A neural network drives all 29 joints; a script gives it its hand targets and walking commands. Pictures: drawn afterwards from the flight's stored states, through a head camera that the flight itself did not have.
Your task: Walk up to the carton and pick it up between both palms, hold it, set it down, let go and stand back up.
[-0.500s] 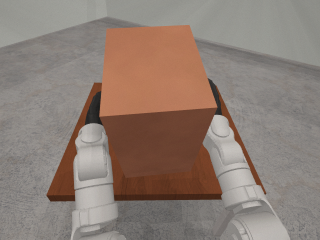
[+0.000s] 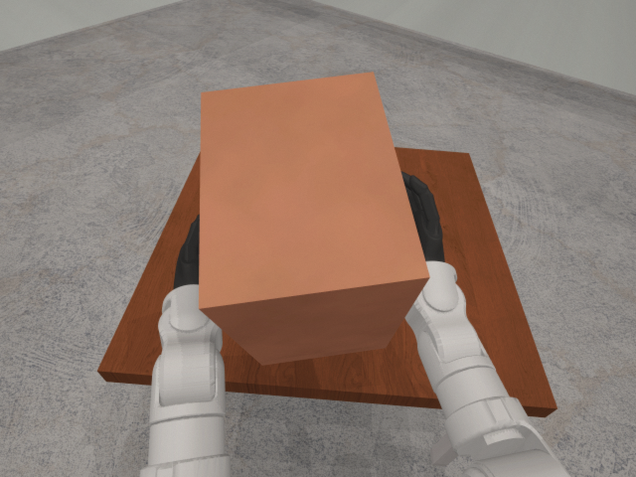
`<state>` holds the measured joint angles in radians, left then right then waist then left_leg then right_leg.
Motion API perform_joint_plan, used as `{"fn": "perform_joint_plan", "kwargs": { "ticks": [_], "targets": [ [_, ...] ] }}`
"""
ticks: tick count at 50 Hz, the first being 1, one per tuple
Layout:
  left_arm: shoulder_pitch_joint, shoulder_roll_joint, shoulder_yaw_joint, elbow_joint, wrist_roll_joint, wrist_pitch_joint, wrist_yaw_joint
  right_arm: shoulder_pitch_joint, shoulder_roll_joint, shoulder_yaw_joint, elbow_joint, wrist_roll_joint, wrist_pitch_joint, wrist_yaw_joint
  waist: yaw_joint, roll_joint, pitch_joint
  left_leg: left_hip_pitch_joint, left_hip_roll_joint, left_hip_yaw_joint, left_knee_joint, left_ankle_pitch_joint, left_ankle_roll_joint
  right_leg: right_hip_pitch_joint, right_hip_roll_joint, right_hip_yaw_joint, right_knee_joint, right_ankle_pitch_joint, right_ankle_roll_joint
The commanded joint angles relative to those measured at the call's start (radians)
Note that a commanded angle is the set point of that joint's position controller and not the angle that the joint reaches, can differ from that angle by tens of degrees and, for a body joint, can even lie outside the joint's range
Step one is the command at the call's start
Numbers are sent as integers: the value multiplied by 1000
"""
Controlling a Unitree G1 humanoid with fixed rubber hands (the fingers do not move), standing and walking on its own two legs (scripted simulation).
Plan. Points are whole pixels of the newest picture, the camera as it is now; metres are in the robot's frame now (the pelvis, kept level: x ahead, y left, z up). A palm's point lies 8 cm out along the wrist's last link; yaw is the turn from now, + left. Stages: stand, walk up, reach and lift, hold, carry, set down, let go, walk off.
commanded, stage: set down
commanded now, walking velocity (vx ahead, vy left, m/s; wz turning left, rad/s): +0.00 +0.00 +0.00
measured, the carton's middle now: (309, 242) +0.37 +0.00 +0.12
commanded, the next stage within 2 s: none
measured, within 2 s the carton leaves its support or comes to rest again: neither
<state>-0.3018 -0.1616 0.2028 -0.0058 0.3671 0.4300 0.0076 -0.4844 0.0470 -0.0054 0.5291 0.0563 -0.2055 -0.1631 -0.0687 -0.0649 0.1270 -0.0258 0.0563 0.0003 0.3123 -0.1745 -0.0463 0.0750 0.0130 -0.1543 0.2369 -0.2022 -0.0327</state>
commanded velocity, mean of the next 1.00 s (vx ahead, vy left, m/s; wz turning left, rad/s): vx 0.00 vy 0.00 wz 0.00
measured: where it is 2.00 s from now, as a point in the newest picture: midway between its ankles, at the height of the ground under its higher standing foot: outside the picture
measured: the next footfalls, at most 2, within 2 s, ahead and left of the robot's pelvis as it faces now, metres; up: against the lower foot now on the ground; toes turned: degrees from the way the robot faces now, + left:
none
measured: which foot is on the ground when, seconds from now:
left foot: down 0.00-1.00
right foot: down 0.00-1.00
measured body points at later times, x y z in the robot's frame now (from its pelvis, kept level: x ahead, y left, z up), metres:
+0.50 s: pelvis -0.02 +0.01 +0.00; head -0.01 +0.04 +0.45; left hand +0.35 +0.14 +0.09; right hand +0.38 -0.12 +0.13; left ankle +0.01 +0.15 -0.75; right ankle -0.03 -0.08 -0.75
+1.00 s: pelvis -0.02 -0.01 +0.00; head +0.01 -0.01 +0.45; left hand +0.36 +0.11 +0.05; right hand +0.40 -0.15 +0.10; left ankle +0.01 +0.14 -0.75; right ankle -0.03 -0.08 -0.75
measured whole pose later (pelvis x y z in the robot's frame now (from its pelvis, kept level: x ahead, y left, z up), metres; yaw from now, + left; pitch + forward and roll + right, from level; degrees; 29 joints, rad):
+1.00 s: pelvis -0.02 -0.01 +0.00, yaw -4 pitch +3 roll +0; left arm -0.53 -0.24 0.43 0.57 0.39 0.12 0.12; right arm -0.79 -0.01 -0.33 1.09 -0.20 -0.34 -0.02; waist 0.04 -0.03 -0.01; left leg -0.21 0.08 0.07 0.25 -0.09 -0.05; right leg -0.19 0.03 -0.11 0.29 -0.16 -0.06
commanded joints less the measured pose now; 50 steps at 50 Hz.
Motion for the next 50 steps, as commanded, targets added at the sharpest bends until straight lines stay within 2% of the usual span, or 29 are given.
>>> {"fn": "perform_joint_plan", "kwargs": {
  "ticks": [1, 2, 5, 6, 7, 8, 9, 10, 12, 14, 15, 19, 21, 22, 23, 26, 27, 28, 29, 31, 33, 34, 39, 41, 44, 45, 47, 49, 50],
  "targets": [
    [-525, -397, -491, -200, -113, -87, -118, -540, 361, 384, -275, -11, -48, 59, -20, 68, -506, 172, -70, 41, 31, 442, -5, 179, -24, 6, 84, 807, 116],
    [-504, -386, -468, -188, -111, -79, -121, -547, 355, 399, -304, -11, -44, 55, -7, 30, -503, 167, -69, 41, 19, 420, 5, 183, -25, 5, 83, 795, 124],
    [-504, -376, -447, -209, -110, -68, -127, -536, 344, 406, -329, -5, -23, 49, -7, 4, -481, 155, -68, 36, -2, 361, 16, 184, -36, 8, 77, 788, 132],
    [-478, -374, -448, -226, -102, -62, -127, -500, 330, 404, -321, 1, -20, 52, -6, 19, -472, 172, -63, 29, -4, 402, 14, 173, -32, 2, 79, 795, 132],
    [-496, -366, -436, -222, -100, -62, -128, -528, 335, 407, -341, 4, -19, 56, 11, 8, -484, 179, -61, 33, -4, 383, 24, 162, -32, 11, 74, 755, 130],
    [-528, -358, -408, -194, -87, -63, -121, -570, 314, 371, -283, -7, -11, 64, 15, 12, -460, 164, -61, 37, -15, 344, 23, 132, -29, 9, 58, 669, 121],
    [-514, -363, -400, -187, -86, -54, -127, -568, 316, 365, -300, -5, -9, 67, 14, 6, -454, 169, -61, 41, -23, 331, 25, 133, -29, 7, 58, 660, 121],
    [-522, -355, -372, -163, -79, -55, -124, -590, 303, 355, -270, -14, -4, 76, 34, -3, -433, 165, -58, 43, -30, 303, 30, 103, -27, 5, 52, 589, 120],
    [-547, -358, -326, -114, -56, -61, -122, -589, 290, 299, -171, -33, 0, 99, 47, -10, -396, 164, -53, 52, -47, 274, 39, 70, -24, 7, 32, 489, 103],
    [-556, -364, -314, -72, -42, -59, -121, -598, 277, 257, -103, -44, -5, 119, 51, 14, -362, 182, -47, 57, -53, 264, 39, 22, -22, 5, 15, 392, 89],
    [-576, -374, -309, -51, -43, -67, -121, -612, 278, 234, -96, -65, -15, 124, 52, 6, -380, 182, -45, 64, -51, 275, 39, 8, -14, 0, 7, 347, 81],
    [-664, -418, -299, 21, -29, -123, -83, -655, 281, 122, 41, -114, -61, 169, 65, 58, -447, 219, -31, 76, -25, 334, 23, -87, 4, -14, -7, 215, 47],
    [-729, -464, -324, 61, -41, -169, -60, -665, 288, 67, 128, -148, -83, 183, 48, 95, -494, 221, -26, 76, -10, 357, 10, -132, 6, -15, -13, 215, 34],
    [-759, -475, -332, 63, -40, -187, -49, -660, 297, 54, 177, -148, -91, 192, 49, 127, -511, 246, -21, 75, 0, 378, 1, -163, 9, -15, -10, 206, 32],
    [-772, -491, -339, 92, -46, -201, -40, -681, 302, 23, 202, -170, -101, 199, 48, 131, -516, 243, -13, 70, 4, 374, -3, -187, 12, -21, -15, 181, 23],
    [-828, -531, -341, 169, -50, -253, -9, -752, 314, -38, 255, -210, -134, 216, 52, 149, -584, 228, -11, 79, 12, 371, -10, -215, 14, -24, -15, 181, 15],
    [-856, -540, -350, 163, -70, -264, 2, -756, 317, -50, 269, -219, -140, 219, 42, 144, -623, 243, -5, 74, 21, 389, -15, -224, 16, -29, -6, 194, 16],
    [-826, -534, -332, 209, -55, -273, 6, -766, 309, -56, 288, -223, -145, 223, 47, 141, -606, 241, -4, 78, 20, 387, -8, -226, 16, -20, -11, 197, 19],
    [-868, -555, -331, 202, -59, -292, 17, -777, 325, -76, 311, -240, -155, 227, 55, 151, -649, 228, -5, 80, 30, 413, -13, -230, 15, -21, -3, 221, 18],
    [-880, -549, -314, 225, -51, -312, 24, -777, 342, -83, 358, -250, -148, 225, 50, 130, -650, 236, -6, 79, 31, 426, -9, -204, 13, -15, 1, 268, 26],
    [-871, -529, -266, 294, -44, -320, 24, -803, 340, -97, 386, -266, -144, 225, 64, 86, -612, 177, -11, 90, 15, 376, 8, -180, 4, -3, 9, 266, 40],
    [-872, -527, -257, 307, -45, -326, 21, -803, 352, -111, 396, -276, -142, 226, 59, 65, -622, 159, -11, 93, 9, 365, 13, -163, 2, 0, 12, 288, 44],
    [-844, -490, -162, 386, -2, -345, 8, -813, 387, -112, 457, -285, -143, 235, 110, 9, -578, 27, -24, 110, -29, 293, 45, -47, -26, 32, 48, 391, 77],
    [-863, -483, -131, 385, 8, -362, 8, -826, 405, -100, 457, -290, -151, 238, 144, -9, -565, -38, -33, 115, -41, 266, 54, -10, -32, 48, 59, 419, 85],
    [-870, -468, -105, 412, 11, -384, 7, -827, 429, -95, 478, -294, -152, 243, 156, -28, -570, -80, -31, 118, -47, 251, 63, 19, -44, 60, 76, 484, 98],
    [-890, -474, -109, 393, 9, -395, 10, -832, 432, -97, 486, -299, -158, 244, 155, -9, -594, -84, -33, 119, -48, 251, 61, 19, -43, 55, 80, 478, 96],
    [-894, -460, -110, 402, 1, -426, 17, -855, 436, -84, 471, -296, -175, 242, 164, -20, -634, -105, -37, 118, -37, 270, 64, 33, -50, 68, 91, 550, 102],
    [-925, -466, -112, 403, -2, -452, 26, -855, 439, -99, 477, -314, -183, 244, 143, -22, -673, -117, -37, 111, -39, 266, 63, 26, -48, 61, 98, 550, 103],
    [-925, -476, -107, 421, -2, -461, 30, -845, 438, -109, 507, -322, -179, 247, 147, -26, -683, -110, -32, 111, -37, 288, 62, 17, -45, 61, 100, 548, 100]
  ]
}}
